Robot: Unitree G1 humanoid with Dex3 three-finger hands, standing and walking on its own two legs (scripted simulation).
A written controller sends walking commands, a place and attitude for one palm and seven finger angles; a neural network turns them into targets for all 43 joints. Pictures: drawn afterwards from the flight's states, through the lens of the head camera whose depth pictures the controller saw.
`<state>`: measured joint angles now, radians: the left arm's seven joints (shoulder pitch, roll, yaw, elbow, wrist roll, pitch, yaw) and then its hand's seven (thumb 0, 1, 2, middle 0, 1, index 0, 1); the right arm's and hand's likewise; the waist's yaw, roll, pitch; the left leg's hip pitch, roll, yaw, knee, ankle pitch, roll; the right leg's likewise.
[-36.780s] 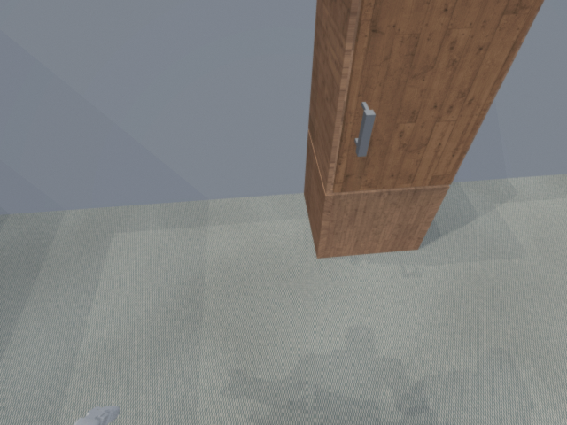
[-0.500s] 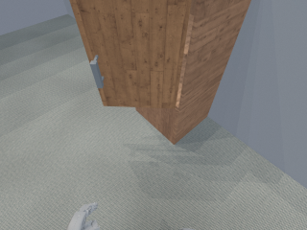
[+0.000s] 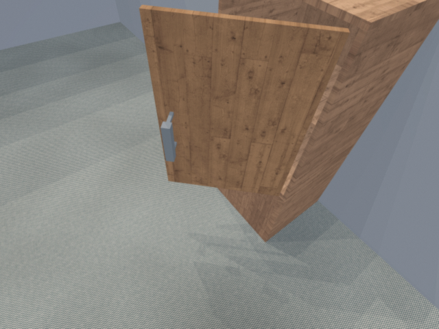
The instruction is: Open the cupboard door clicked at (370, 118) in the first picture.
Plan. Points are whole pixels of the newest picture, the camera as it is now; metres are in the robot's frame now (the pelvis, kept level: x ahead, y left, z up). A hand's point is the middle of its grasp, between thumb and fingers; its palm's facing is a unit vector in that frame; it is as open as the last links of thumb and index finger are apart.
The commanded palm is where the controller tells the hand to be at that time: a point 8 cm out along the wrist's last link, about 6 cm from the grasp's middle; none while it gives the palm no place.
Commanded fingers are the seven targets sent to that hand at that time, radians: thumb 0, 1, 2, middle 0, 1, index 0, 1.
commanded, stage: come to a stop and stand still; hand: left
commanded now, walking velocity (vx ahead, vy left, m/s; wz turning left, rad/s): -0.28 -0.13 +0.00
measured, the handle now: (170, 137) +0.59 +0.19 -0.07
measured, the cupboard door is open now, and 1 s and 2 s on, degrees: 45 45 45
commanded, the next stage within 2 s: look again from close up in 0.96 s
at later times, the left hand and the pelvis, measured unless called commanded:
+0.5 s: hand out of the picture +0.07 +0.16 -0.17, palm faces +0.02 -0.98 -0.22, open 7.3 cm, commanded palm none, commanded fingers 0.00 0.90 0.90 -0.20 -0.30 -0.20 -0.30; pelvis +0.00 -0.03 +0.00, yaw +0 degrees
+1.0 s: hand out of the picture +0.00 +0.22 -0.16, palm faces -0.04 -0.96 -0.28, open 7.3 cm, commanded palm none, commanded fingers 0.00 0.90 0.90 -0.20 -0.30 -0.20 -0.30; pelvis -0.01 +0.02 +0.00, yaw -2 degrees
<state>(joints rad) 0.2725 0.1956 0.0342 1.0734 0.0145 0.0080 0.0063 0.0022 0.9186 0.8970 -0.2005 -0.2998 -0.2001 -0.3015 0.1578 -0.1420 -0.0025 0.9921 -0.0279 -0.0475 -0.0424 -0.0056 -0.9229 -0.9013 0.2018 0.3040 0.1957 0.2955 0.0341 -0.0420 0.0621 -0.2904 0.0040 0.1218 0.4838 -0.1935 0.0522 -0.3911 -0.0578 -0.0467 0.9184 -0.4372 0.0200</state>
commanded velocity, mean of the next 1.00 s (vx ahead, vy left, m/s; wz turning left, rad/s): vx -0.05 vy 0.02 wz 0.00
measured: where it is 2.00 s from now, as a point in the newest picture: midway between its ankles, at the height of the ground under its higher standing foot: outside the picture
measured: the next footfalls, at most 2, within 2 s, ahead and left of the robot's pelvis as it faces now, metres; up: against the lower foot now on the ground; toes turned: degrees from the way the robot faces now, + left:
right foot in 0.20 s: +0.04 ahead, -0.13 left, +0.00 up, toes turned -2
left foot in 0.54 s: +0.03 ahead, +0.09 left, +0.00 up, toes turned +1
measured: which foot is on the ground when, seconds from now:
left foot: down 0.00-0.22, up 0.24-0.52, down 0.54-1.00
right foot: up 0.00-0.18, down 0.20-1.00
